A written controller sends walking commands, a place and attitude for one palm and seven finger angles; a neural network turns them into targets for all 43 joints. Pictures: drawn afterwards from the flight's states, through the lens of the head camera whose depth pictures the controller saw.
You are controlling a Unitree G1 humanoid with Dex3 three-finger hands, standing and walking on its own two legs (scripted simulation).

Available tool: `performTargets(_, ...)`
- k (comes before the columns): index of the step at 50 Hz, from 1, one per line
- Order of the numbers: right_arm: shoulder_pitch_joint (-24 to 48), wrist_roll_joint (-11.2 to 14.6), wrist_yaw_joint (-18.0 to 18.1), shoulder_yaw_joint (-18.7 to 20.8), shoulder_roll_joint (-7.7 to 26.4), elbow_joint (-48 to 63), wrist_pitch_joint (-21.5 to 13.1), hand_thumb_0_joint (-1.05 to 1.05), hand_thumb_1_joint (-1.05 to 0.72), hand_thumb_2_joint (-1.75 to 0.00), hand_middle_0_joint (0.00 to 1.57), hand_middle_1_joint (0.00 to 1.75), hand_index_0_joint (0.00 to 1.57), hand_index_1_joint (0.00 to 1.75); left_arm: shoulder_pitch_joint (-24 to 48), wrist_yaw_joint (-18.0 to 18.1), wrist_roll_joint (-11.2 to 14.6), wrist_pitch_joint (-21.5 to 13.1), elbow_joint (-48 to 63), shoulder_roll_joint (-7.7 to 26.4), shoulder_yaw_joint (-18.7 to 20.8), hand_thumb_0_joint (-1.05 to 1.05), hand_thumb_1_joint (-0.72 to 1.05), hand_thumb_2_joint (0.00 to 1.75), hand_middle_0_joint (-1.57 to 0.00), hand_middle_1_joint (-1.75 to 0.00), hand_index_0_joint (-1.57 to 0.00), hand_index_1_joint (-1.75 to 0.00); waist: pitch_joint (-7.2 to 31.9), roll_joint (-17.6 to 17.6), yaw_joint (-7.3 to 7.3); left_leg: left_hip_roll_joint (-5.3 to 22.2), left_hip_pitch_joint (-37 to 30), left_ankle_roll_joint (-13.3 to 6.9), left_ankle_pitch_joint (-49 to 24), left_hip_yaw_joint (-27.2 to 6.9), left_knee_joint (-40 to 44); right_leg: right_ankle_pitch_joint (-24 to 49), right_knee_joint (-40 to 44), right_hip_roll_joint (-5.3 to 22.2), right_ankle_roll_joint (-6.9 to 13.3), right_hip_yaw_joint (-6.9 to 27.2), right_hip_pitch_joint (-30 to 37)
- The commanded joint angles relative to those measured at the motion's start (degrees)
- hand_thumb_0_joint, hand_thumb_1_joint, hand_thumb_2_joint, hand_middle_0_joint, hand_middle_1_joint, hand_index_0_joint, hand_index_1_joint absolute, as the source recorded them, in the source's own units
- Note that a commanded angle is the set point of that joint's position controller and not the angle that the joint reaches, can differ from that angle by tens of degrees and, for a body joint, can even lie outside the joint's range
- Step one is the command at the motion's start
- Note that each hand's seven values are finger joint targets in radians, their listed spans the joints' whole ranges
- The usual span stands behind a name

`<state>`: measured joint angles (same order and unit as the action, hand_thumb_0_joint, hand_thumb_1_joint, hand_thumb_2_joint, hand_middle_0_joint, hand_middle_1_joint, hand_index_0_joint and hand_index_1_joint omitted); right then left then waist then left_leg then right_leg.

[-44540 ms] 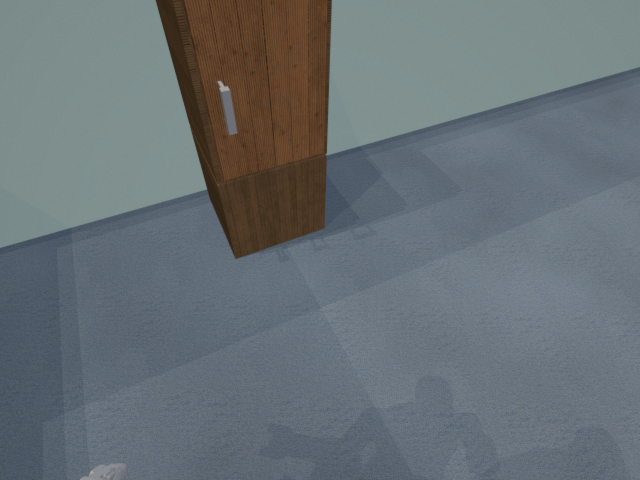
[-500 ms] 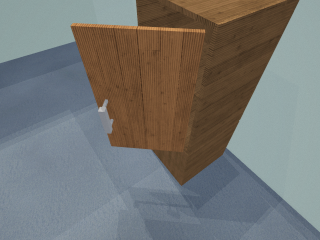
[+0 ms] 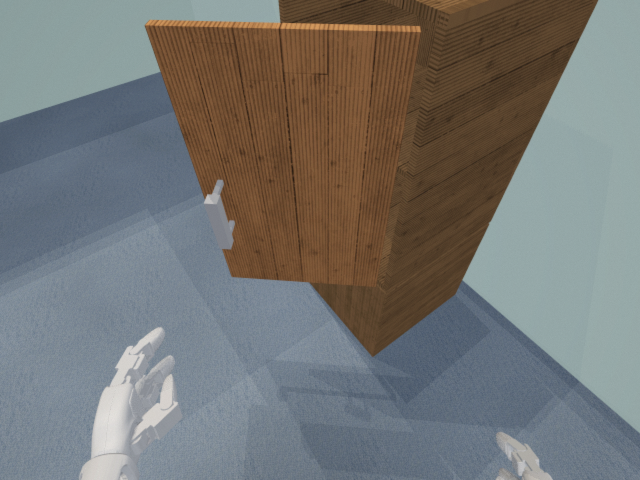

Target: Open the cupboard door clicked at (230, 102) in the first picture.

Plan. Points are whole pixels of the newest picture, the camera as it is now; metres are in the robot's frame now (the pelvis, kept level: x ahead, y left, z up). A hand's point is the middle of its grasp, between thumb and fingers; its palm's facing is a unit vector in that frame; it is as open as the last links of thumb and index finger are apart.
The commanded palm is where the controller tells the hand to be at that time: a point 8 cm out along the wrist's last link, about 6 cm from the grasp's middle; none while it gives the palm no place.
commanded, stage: raise the hand with hooked fingers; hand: left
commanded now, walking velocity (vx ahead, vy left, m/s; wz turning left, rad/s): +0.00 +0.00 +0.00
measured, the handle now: (222, 214) +0.58 +0.21 -0.07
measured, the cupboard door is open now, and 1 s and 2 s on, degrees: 49 49 49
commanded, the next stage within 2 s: move the hooked fingers beside the handle in 1.90 s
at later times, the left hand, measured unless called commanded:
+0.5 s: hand (157, 433) +0.19 +0.22 -0.06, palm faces -0.09 -1.00 -0.03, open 10.3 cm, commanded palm +0.17 +0.28 -0.05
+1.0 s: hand (126, 407) +0.22 +0.27 -0.06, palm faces -0.05 -1.00 -0.05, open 13.2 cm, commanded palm +0.21 +0.32 -0.05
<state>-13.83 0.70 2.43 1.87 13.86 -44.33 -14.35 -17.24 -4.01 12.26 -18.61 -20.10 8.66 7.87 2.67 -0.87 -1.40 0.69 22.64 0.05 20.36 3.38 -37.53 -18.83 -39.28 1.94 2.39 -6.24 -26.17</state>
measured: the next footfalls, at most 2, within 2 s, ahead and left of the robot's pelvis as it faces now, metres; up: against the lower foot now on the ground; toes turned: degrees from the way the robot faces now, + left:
none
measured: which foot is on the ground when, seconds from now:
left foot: down 0.00-1.00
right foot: down 0.00-1.00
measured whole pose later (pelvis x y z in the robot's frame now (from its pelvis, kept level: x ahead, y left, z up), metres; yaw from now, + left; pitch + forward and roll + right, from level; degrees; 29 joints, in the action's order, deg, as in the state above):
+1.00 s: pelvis -0.03 +0.04 -0.08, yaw +0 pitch +19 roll -3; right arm -12.2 1.7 2.3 -0.3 15.4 -29.4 -12.8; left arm -10.9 -24.9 18.8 -23.1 -11.0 18.9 17.7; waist 7.8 -0.3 -0.7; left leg 1.5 57.3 -3.0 32.7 1.6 -71.3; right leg -27.2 -66.5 2.9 0.4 -6.9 -57.6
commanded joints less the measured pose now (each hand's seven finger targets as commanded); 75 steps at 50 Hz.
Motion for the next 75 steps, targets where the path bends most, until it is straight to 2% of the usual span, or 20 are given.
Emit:
performTargets(1, 6.65, -0.47, -2.2, 3.7, 7.6, 13.91, -5.35, 0.0, -0.9, -0.9, 0.2, 0.3, 0.2, 0.3, -11.76, -13.39, 3.25, -19.57, 1.04, 2.74, 3.94, 0.0, 0.64, 0.79, -0.22, -0.47, -0.22, -0.47, 8.57, 8.65, 5.29, -2.92, 17.99, 0.7, -6.62, -1.74, -12.5, 6.52, -10.44, -0.08, -0.75, 4.91, -6.77)
performTargets(3, 6.52, -0.1, -3.25, 4.15, 8.23, 16.14, -5.7, 0.0, -0.9, -0.9, 0.2, 0.3, 0.2, 0.3, -8.16, -20.48, 3.76, -26.18, 1.01, 7.51, 6.34, 0.0, 0.6, 0.77, -0.22, -0.5, -0.22, -0.5, 11.1, 5.43, 4.88, -2.98, 24.61, 0.75, -5.06, -2.3, -19.57, 5.49, -15.7, 0.76, -0.04, 9.11, -10.23)
performTargets(4, 7.36, 0.32, -3.26, 4.24, 8.78, 18.52, -5.43, 0.0, -0.9, -0.9, 0.2, 0.3, 0.2, 0.3, -6.43, -22.48, 4.89, -26.26, 3.54, 9.4, 7.72, 0.0, 0.57, 0.76, -0.22, -0.51, -0.22, -0.51, 14.41, 5.63, 5.17, -3.15, 27.05, 0.25, -3.38, -1.62, -21.45, 2.13, -16.5, 0.9, -0.3, 10.52, -10.69)
performTargets(6, 8.82, 1.39, -2.37, 3.98, 8.94, 22.9, -4.65, 0.0, -0.9, -0.9, 0.2, 0.3, 0.2, 0.3, -3.29, -24.32, 7.87, -22.19, 8.38, 9.34, 7.64, 0.0, 0.53, 0.74, -0.23, -0.54, -0.23, -0.54, 15.97, 3.84, 4.89, -3.4, 29.58, -0.53, 1.7, -0.83, -23.09, -7.94, -15.74, 0.65, -0.72, 11.88, -13.66)
performTargets(9, 7.34, 1.58, -0.66, 3.42, 8.96, 25.44, -3.31, 0.0, -0.9, -0.9, 0.2, 0.3, 0.2, 0.3, 5.4, -22.34, 9.35, -17.31, 21.07, 12.93, 9.46, 0.0, 0.46, 0.71, -0.23, -0.58, -0.23, -0.58, 18.53, 1.37, 3.57, -2.05, 30.41, -1.28, 4.18, -2.25, -24.93, -14.3, -15.76, -0.2, -1.0, 12.46, -15.56)
performTargets(13, 4.1, 0.89, 0.82, 2.05, 8.33, 24.3, -2.31, 0.0, -0.9, -0.9, 0.2, 0.3, 0.2, 0.3, 9.92, -17.59, 6.24, -15.16, 33.97, 14.04, 7.16, 0.0, 0.36, 0.67, -0.24, -0.64, -0.24, -0.64, 19.99, -2.45, 0.55, -0.5, 27.86, -2.1, 1.17, -4.25, -26.02, -8.85, -18.05, -1.63, -0.58, 9.72, -18.06)
performTargets(16, 3.77, 0.97, 1.23, 1.63, 7.89, 22.18, -2.1, 0.0, -0.9, -0.9, 0.2, 0.3, 0.2, 0.3, 6.8, -17.02, 4.72, -12.72, 30.86, 12.34, 5.58, 0.0, 0.29, 0.64, -0.24, -0.69, -0.24, -0.69, 18.57, -3.67, -0.44, -0.32, 27.79, -1.93, 1.54, -5.39, -25.52, -7.68, -18.56, -2.04, -0.72, 6.94, -20.9)
performTargets(22, 4.74, 1.51, 1.47, 1.07, 8.19, 21.55, -2.01, 0.0, -0.9, -0.9, 0.2, 0.3, 0.2, 0.3, 4.49, -19.06, 6.32, -6.2, 24.05, 14.02, 9.0, 0.0, 0.15, 0.58, -0.25, -0.78, -0.25, -0.78, 20.66, -1.32, 1.24, -0.73, 28.66, -1.43, 2.38, -6.66, -22.82, -8.61, -18.54, -2.07, -1.07, 4.45, -19.35)
performTargets(25, 4.83, 1.37, 1.23, 1.0, 7.81, 21.87, -2.09, 0.0, -0.9, -0.9, 0.2, 0.3, 0.2, 0.3, 3.46, -18.97, 7.46, -5.6, 24.63, 15.11, 11.3, 0.0, 0.08, 0.55, -0.26, -0.82, -0.26, -0.82, 23.28, -1.75, 2.78, -0.87, 27.17, -1.23, 0.05, -6.76, -21.59, -6.6, -19.18, -1.98, -0.86, 3.68, -17.48)
performTargets(28, 4.73, 1.12, 1.18, 0.92, 7.84, 21.32, -2.14, 0.0, -0.9, -0.9, 0.2, 0.3, 0.2, 0.3, 4.71, -18.33, 7.81, -6.37, 22.11, 15.4, 11.86, 0.0, 0.01, 0.52, -0.26, -0.87, -0.26, -0.87, 19.48, 0.53, 2.14, -0.74, 28.84, -1.13, 1.43, -7.07, -21.3, -8.26, -18.97, -2.27, -0.73, 3.26, -19.14)
performTargets(29, 4.16, 1.1, 1.15, 1.01, 8.15, 21.33, -2.25, 0.0, -0.9, -0.9, 0.2, 0.3, 0.2, 0.3, 5.68, -18.31, 7.68, -7.3, 22.98, 15.89, 12.24, 0.0, -0.01, 0.51, -0.27, -0.88, -0.27, -0.88, 20.49, 0.43, 2.02, -0.77, 28.71, -1.19, 1.04, -6.78, -21.46, -7.84, -19.13, -2.07, -0.86, 3.46, -19.01)
performTargets(34, 2.64, 1.09, 0.86, 1.26, 9.17, 21.31, -2.51, 0.0, -0.9, -0.9, 0.2, 0.3, 0.2, 0.3, 6.41, -19.02, 7.31, -9.52, 22.61, 16.31, 11.87, 0.0, -0.13, 0.46, -0.27, -0.96, -0.27, -0.96, 20.45, -3.08, 1.83, -0.64, 26.36, -0.8, 0.15, -6.96, -20.64, -6.51, -20.37, -2.22, -0.44, 2.54, -21.47)
performTargets(36, 1.91, 1.12, 0.8, 1.4, 9.38, 21.06, -2.44, 0.0, -0.9, -0.9, 0.2, 0.3, 0.2, 0.3, 6.28, -19.21, 7.4, -9.43, 21.47, 16.49, 12.29, 0.0, -0.17, 0.44, -0.28, -0.99, -0.28, -0.99, 20.02, -2.12, 1.42, -0.63, 26.13, -0.65, -0.52, -7.2, -20.37, -5.7, -20.3, -2.22, -0.53, 2.15, -21.35)
performTargets(44, 0.57, 1.1, 0.7, 1.53, 10.41, 21.53, -1.57, 0.0, -0.9, -0.9, 0.2, 0.3, 0.2, 0.3, 9.01, -19.99, 7.4, -9.05, 22.36, 19.33, 14.43, 0.0, -0.36, 0.36, -0.29, -1.11, -0.29, -1.11, 21.76, -5.4, 1.6, -0.14, 21.63, 0.61, -7.51, -8.19, -20.04, -1.64, -21.52, -2.68, -0.26, 1.18, -22.28)
performTargets(50, 0.26, 1.23, 0.72, 1.21, 10.83, 21.75, -0.64, 0.0, -0.9, -0.9, 0.2, 0.3, 0.2, 0.3, 12.33, -22.07, 7.81, -7.5, 18.08, 21.04, 15.96, 0.0, -0.5, 0.3, -0.3, -1.2, -0.3, -1.2, 20.71, -4.98, 0.97, -0.18, 22.76, 0.45, -6.56, -7.85, -20.62, -1.42, -21.03, -2.83, -0.38, 1.34, -22.34)
performTargets(64, -0.65, 1.3, 1.09, 0.71, 11.64, 20.57, -0.89, 0.0, -0.9, -0.9, 0.2, 0.3, 0.2, 0.3, 20.63, -28.45, 10.58, -6.51, 11.23, 27.79, 21.8, 0.0, -0.5, 0.3, -0.3, -1.2, -0.3, -1.2, 24.87, -5.19, 1.15, -0.14, 23.37, -0.34, -11.1, -6.93, -23.04, 3.16, -21.25, -2.82, -0.35, 2.55, -19.71)
performTargets(68, -0.67, 1.46, 1.29, 0.65, 11.8, 20.59, -0.69, 0.0, -0.9, -0.9, 0.2, 0.3, 0.2, 0.3, 22.62, -29.39, 11.63, -6.38, 8.0, 29.41, 23.56, 0.0, -0.5, 0.3, -0.3, -1.2, -0.3, -1.2, 23.55, -3.33, 0.95, -0.36, 26.62, -1.02, -6.97, -6.27, -23.62, 0.63, -20.47, -2.84, -0.36, 3.49, -18.77)
performTargets(70, -1.0, 1.56, 1.31, 0.7, 11.89, 20.48, -0.58, 0.0, -0.9, -0.9, 0.2, 0.3, 0.2, 0.3, 23.75, -29.78, 11.48, -6.79, 7.91, 30.79, 24.51, 0.0, -0.5, 0.3, -0.3, -1.2, -0.3, -1.2, 25.26, -4.87, 1.21, -0.29, 26.02, -1.06, -7.53, -6.1, -23.47, 1.02, -20.52, -2.59, -0.49, 3.84, -18.34)
performTargets(72, -1.08, 1.67, 1.14, 0.8, 11.72, 20.75, -0.65, 0.0, -0.9, -0.9, 0.2, 0.3, 0.2, 0.3, 21.97, -30.12, 11.83, -6.62, 7.34, 28.56, 23.03, 0.0, -0.5, 0.3, -0.3, -1.2, -0.3, -1.2, 24.74, -4.02, 1.05, -0.37, 25.88, -1.22, -7.15, -5.91, -23.22, 0.91, -19.97, -2.58, -0.68, 3.83, -18.37)
performTargets(75, -1.5, 1.7, 0.81, 0.99, 11.94, 20.86, -0.71, 0.0, -0.9, -0.9, 0.2, 0.3, 0.2, 0.3, 21.25, -30.51, 11.79, -6.65, 8.09, 29.14, 23.01, 0.0, -0.5, 0.3, -0.3, -1.2, -0.3, -1.2, 25.93, -4.82, 1.29, -0.27, 25.35, -1.24, -9.42, -5.83, -23.46, 2.99, -20.39, -2.51, -0.62, 3.98, -17.63)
